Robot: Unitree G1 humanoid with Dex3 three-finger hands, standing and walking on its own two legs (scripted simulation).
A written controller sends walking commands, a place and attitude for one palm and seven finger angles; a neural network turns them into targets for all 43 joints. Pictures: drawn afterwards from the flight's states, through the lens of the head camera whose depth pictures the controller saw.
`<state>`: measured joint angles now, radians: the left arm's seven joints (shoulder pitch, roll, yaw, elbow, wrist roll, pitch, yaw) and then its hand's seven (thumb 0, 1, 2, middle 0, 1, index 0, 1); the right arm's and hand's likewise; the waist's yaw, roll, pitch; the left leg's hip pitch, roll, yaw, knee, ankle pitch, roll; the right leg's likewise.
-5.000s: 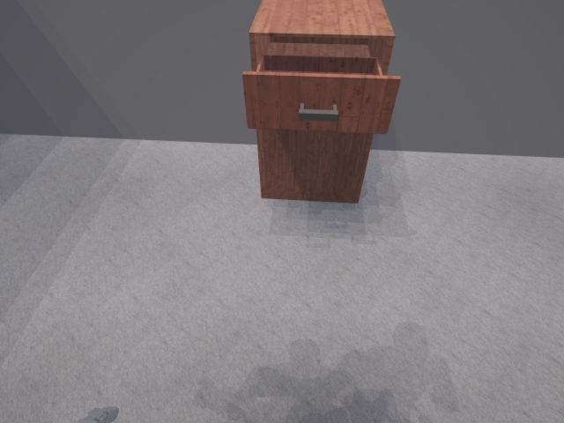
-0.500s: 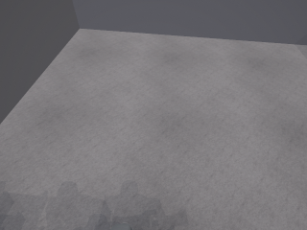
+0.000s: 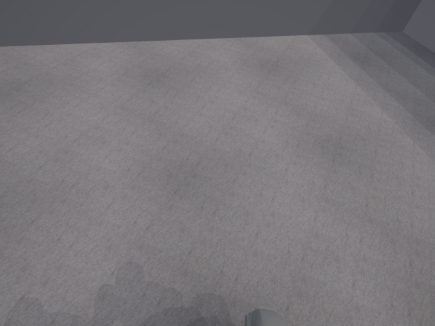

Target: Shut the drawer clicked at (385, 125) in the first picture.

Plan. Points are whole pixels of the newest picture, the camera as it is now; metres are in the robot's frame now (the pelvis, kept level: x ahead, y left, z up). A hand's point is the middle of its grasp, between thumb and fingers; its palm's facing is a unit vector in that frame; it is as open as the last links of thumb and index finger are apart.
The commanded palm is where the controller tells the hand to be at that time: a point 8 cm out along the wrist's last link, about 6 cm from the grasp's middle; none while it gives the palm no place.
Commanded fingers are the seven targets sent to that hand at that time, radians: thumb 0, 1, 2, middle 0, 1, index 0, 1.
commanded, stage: walk to a spot facing it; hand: left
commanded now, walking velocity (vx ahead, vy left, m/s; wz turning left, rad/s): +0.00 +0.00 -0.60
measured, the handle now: out of the picture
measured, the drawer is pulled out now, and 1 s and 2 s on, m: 0.30 0.30 0.30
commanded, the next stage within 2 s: turn to face it in 0.02 s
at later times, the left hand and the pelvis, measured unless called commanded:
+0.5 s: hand out of the picture +0.15 +0.11 -0.16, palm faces +0.02 -0.99 -0.16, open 7.2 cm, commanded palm none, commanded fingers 0.00 0.90 0.90 -0.20 -0.30 -0.20 -0.30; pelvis +0.02 -0.04 -0.01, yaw +0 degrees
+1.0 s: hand out of the picture -0.02 +0.22 -0.17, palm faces +0.33 -0.91 -0.26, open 7.3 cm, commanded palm none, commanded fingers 0.00 0.90 0.90 -0.20 -0.30 -0.20 -0.30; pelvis -0.02 -0.01 +0.00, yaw +17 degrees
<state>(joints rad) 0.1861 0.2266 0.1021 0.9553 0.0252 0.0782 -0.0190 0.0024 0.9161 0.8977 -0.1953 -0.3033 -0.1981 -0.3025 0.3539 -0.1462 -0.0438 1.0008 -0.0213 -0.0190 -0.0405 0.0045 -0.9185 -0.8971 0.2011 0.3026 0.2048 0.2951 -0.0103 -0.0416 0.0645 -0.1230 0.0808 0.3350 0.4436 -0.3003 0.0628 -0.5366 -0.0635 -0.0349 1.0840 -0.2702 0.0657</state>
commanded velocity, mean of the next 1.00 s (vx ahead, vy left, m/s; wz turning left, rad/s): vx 0.00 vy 0.00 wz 0.49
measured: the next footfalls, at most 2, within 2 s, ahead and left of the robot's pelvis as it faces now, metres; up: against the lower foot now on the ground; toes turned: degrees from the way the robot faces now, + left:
right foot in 0.20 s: +0.07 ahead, -0.15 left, +0.00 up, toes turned -14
left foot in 0.64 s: +0.05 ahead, +0.08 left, +0.00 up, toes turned +14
